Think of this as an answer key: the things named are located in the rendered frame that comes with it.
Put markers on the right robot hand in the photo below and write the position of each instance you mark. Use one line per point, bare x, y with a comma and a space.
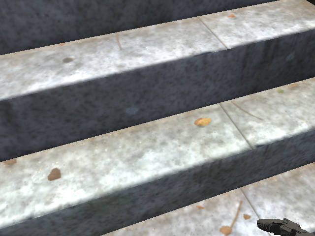
283, 227

